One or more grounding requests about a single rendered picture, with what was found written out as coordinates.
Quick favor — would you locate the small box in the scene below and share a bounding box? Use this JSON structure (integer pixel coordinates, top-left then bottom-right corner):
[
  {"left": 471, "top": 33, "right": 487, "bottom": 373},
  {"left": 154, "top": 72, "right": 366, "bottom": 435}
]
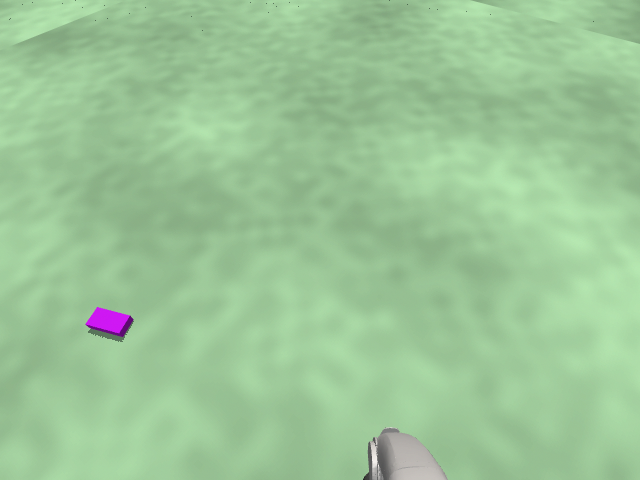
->
[{"left": 86, "top": 307, "right": 134, "bottom": 337}]

